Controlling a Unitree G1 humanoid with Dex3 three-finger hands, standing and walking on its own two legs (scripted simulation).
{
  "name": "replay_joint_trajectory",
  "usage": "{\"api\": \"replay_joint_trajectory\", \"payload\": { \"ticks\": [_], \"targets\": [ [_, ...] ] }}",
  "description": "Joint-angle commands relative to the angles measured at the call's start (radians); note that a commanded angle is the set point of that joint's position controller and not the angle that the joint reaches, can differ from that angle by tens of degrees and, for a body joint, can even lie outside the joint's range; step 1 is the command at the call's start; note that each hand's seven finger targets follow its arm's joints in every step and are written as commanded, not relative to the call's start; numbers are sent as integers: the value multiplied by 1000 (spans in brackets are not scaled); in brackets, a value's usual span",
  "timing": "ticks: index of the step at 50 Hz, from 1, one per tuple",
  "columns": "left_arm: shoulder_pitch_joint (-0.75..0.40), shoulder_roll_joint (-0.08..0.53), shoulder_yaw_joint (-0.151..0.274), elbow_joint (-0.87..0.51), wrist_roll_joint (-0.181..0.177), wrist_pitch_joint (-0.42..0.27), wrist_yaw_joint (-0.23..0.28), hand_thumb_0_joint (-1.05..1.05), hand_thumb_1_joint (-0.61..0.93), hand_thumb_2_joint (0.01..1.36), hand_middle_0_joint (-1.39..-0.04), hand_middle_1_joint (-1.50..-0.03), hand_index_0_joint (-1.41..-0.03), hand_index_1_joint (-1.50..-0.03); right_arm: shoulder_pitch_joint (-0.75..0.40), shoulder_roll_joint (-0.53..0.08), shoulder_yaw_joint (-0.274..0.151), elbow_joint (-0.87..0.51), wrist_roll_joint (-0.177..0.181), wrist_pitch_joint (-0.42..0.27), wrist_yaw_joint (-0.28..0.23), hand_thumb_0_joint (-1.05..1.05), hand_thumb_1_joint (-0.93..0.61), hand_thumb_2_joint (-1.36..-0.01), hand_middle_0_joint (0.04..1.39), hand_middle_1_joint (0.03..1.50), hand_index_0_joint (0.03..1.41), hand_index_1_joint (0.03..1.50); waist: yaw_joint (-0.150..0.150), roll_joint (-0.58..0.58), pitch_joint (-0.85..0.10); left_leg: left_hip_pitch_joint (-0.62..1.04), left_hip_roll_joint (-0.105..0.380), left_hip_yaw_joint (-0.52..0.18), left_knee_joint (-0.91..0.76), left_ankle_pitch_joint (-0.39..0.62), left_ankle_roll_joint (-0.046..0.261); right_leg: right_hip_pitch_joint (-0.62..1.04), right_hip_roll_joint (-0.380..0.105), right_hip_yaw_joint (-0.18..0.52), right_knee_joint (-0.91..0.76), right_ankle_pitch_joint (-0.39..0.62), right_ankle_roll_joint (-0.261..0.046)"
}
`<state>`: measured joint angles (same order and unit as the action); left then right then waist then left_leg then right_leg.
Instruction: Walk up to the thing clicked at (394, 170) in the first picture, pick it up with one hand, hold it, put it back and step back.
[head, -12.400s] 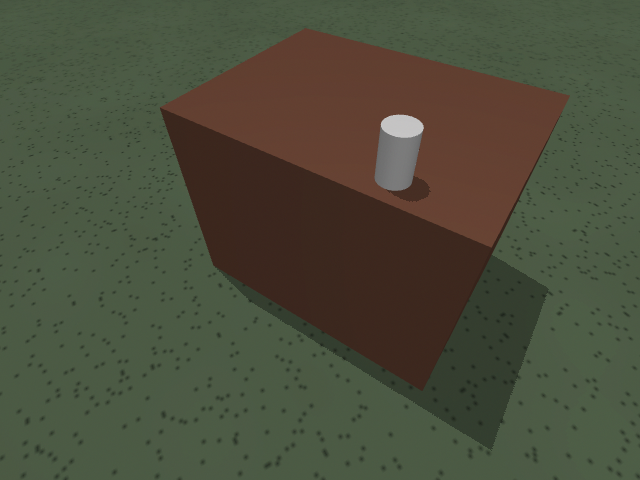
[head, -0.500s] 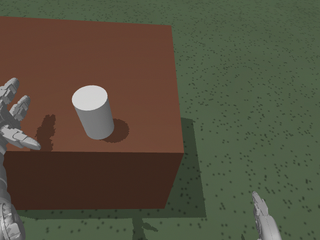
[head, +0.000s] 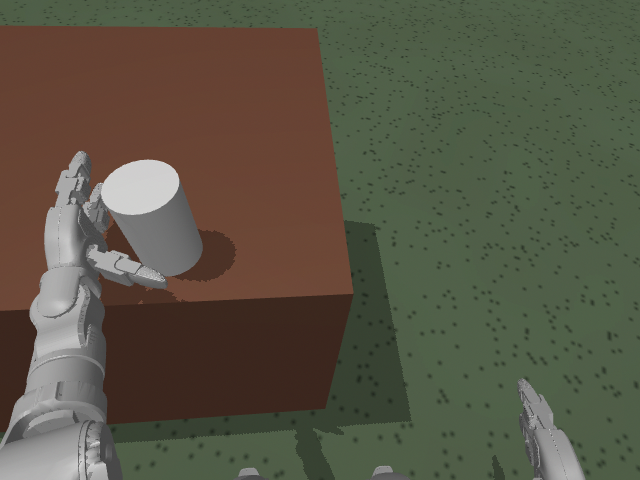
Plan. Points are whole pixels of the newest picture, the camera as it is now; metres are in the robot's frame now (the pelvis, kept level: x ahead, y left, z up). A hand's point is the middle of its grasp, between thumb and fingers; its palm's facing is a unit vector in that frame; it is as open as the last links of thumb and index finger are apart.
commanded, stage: close in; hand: left
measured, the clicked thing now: (158, 221) +0.45 +0.20 +0.06
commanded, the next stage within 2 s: rest palm in 0.10 s
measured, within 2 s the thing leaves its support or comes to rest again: leaves its support in 1.32 s
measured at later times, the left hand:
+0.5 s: hand (154, 218) +0.44 +0.21 +0.07, palm faces +0.18 -0.98 +0.01, open 16.8 cm
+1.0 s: hand (164, 216) +0.45 +0.20 +0.06, palm faces +0.16 -0.99 +0.01, open 11.7 cm
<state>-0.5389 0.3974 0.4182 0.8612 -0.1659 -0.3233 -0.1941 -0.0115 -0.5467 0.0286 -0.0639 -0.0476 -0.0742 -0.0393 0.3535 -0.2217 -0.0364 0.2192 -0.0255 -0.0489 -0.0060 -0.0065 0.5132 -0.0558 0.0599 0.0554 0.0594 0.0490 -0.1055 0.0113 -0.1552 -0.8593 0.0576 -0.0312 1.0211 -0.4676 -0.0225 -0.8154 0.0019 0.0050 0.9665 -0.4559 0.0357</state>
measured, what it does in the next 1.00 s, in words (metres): stands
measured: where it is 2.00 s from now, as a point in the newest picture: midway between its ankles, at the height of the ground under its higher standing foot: outside the picture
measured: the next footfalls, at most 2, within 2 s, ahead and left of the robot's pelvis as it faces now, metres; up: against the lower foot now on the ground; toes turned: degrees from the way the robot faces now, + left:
none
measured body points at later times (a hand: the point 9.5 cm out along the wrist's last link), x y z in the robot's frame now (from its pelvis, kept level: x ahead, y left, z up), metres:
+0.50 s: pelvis -0.01 +0.00 +0.00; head +0.07 +0.02 +0.44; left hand +0.43 +0.26 +0.07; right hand +0.14 -0.26 -0.02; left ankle +0.01 +0.13 -0.67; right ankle +0.00 -0.14 -0.67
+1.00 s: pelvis +0.00 +0.00 +0.00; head +0.08 +0.02 +0.44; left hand +0.44 +0.25 +0.06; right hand +0.15 -0.26 -0.02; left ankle +0.01 +0.13 -0.67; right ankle +0.00 -0.14 -0.67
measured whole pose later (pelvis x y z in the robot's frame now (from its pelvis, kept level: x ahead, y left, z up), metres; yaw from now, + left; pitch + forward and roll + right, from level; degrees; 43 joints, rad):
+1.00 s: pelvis +0.00 +0.00 +0.00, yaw +0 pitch +17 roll -2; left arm -0.60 0.33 0.35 0.87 -0.11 -0.34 -0.06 -0.01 -0.38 0.50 -0.74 -0.64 -0.76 -0.64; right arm 0.42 -0.24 -0.06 0.05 -0.02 0.04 0.02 -0.01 0.50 -0.05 0.06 0.05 0.06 0.05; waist -0.12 0.00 -0.14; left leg -0.85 0.05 -0.02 1.02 -0.47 -0.02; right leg -0.82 0.00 0.02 0.98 -0.46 0.04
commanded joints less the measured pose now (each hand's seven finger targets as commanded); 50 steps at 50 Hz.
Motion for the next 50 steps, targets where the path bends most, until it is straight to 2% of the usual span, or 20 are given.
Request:
{"api": "replay_joint_trajectory", "payload": {
  "ticks": [1, 3, 6, 10, 11, 13, 14, 15, 16, 18, 20, 22, 26, 30, 33, 36, 39, 46, 48, 50],
  "targets": [
    [-333, 181, 0, -208, -23, -60, 12, 0, -575, 0, -63, -36, -82, -20, 67, -157, -99, -212, 11, -38, -9, 0, 537, -46, 50, 50, 49, 50, -24, -5, -330, 234, -32, 25, -102, 314, 38, 171, 8, -7, -111, 347, -25],
    [-360, 186, -2, -252, -24, -68, 16, 0, -547, 0, -59, -27, -77, -12, 81, -160, -103, -206, 12, -40, -8, 0, 538, -46, 49, 50, 49, 50, -25, 14, -319, 252, -34, 26, -104, 307, 36, 150, 8, -9, -109, 332, -28],
    [-396, 166, -49, -259, 2, -65, 21, 0, -587, 0, -63, -24, -77, -12, 74, -146, -81, -244, 10, -38, -6, 0, 538, -47, 49, 50, 49, 50, -27, 55, -358, 300, -34, 26, -100, 318, 35, 127, 7, -14, -102, 330, -32],
    [-480, 230, -26, -314, 12, -76, 50, 0, -593, 5, -64, -28, -78, -16, 50, -164, -98, -279, 6, -35, -11, 0, 535, -48, 49, 50, 49, 50, -19, 100, -409, 325, -36, 24, -104, 293, 29, 154, 3, -12, -100, 303, -36],
    [-479, 226, -29, -324, 15, -78, 60, 0, -611, 11, -97, -11, -94, -16, 47, -148, -81, -285, 5, -32, -9, 0, 533, -52, 50, 50, 49, 50, -3, 113, -406, 325, -38, 25, -112, 282, 27, 166, 3, -14, -101, 292, -37],
    [-468, 215, -28, -287, 19, -78, 80, 0, -611, 10, -103, -18, -101, -22, 57, -159, -106, -272, 1, -21, -11, 0, 528, -53, 50, 50, 49, 50, -13, 111, -395, 325, -36, 24, -110, 283, 27, 158, 5, -15, -101, 290, -37],
    [-398, 153, -44, -183, 18, -66, 87, 0, -611, 20, -101, -19, -98, -26, 65, -159, -110, -261, -3, -17, -8, 0, 524, -55, 49, 50, 49, 50, -15, 81, -353, 297, -34, 21, -108, 291, 28, 141, 8, -21, -98, 290, -39],
    [-425, 190, -30, -245, 19, -74, 94, 0, -611, 27, -102, -20, -96, -29, 50, -168, -117, -266, -2, -15, -8, 0, 525, -55, 49, 50, 49, 50, -1, 101, -360, 291, -36, 25, -110, 284, 28, 153, 9, -18, -100, 290, -39],
    [-410, 152, -50, -223, 23, -74, 97, 0, -611, 19, -105, -16, -99, -25, 38, -154, -100, -296, -3, -13, -4, 0, 523, -55, 49, 50, 49, 50, -5, 94, -377, 303, -33, 19, -115, 293, 25, 150, 10, -24, -96, 288, -42],
    [-425, 198, -27, -265, 35, -80, 105, 0, -569, 56, -265, -151, -259, -149, 60, -159, -111, -284, -1, -3, -1, 0, 519, -49, 49, 49, 49, 49, 3, 117, -403, 324, -29, 19, -109, 336, 22, 148, 12, -28, -86, 312, -44],
    [-407, 182, -31, -198, 40, -76, 107, 0, -563, 107, -382, -235, -386, -232, 26, -152, -93, -351, 2, -4, -1, 0, 520, -48, 49, 49, 49, 49, -13, 55, -394, 284, -28, 19, -104, 339, 27, 179, 13, -24, -88, 334, -39],
    [-457, 244, 22, -223, 40, -86, 124, 0, -603, 127, -447, -292, -454, -287, 28, -148, -94, -342, 5, 4, 1, 0, 517, -47, 49, 49, 49, 49, -4, 47, -365, 249, -31, 23, -114, 310, 28, 193, 13, -19, -90, 320, -38],
    [-480, 215, 2, -150, 41, -82, 124, 0, -574, 144, -511, -339, -522, -330, 49, -175, -136, -305, 4, 10, -1, 0, 514, -46, 49, 49, 49, 49, -33, 36, -291, 220, -32, 26, -124, 224, 34, 132, 13, -10, -103, 251, -35],
    [-535, 207, -25, -131, 54, -86, 102, 0, -544, 161, -547, -363, -560, -351, 58, -149, -102, -343, 3, 11, 8, 0, 518, -44, 49, 49, 49, 49, -43, 74, -358, 278, -29, 18, -119, 268, 27, 115, 19, -22, -91, 268, -41],
    [-567, 249, -2, -142, 47, -88, 93, 0, -475, 244, -613, -440, -625, -430, 78, -162, -105, -337, 1, 9, 9, 0, 519, -45, 49, 49, 49, 49, -43, 89, -405, 295, -32, 21, -110, 273, 28, 126, 18, -21, -91, 281, -40],
    [-545, 181, -42, -81, 38, -84, 82, 0, -409, 325, -680, -514, -690, -508, 52, -159, -94, -357, -3, 5, 10, 0, 515, -47, 49, 49, 48, 49, -47, 104, -401, 312, -23, 9, -110, 291, 18, 94, 22, -31, -82, 265, -46],
    [-576, 214, -42, -158, 44, -94, 90, 0, -300, 418, -760, -597, -768, -592, 49, -168, -104, -313, -7, 8, 9, 0, 520, -47, 49, 49, 49, 49, -23, 167, -430, 340, -21, 7, -111, 319, 9, 78, 22, -36, -76, 264, -53],
    [-429, 167, -39, -188, 36, -80, 137, 0, -169, 615, -967, -828, -978, -823, 72, -182, -123, -367, 2, 29, 4, 0, 512, -49, 49, 49, 48, 49, -5, 63, -440, 310, -26, 14, -114, 380, 22, 195, 22, -33, -80, 359, -41],
    [-388, 173, -22, -206, 36, -79, 147, 0, -110, 655, -1025, -878, -1036, -873, 86, -165, -118, -341, 7, 37, 5, 0, 511, -49, 49, 49, 48, 49, 3, 48, -381, 277, -33, 24, -114, 366, 27, 200, 21, -26, -86, 366, -35],
    [-349, 126, -36, -211, 32, -82, 142, 0, -29, 815, -1090, -1001, -1098, -1000, 86, -157, -117, -345, 9, 37, 9, 0, 517, -50, 49, 49, 48, 49, -7, 18, -352, 261, -31, 26, -113, 368, 32, 193, 21, -25, -87, 379, -33]
  ]
}}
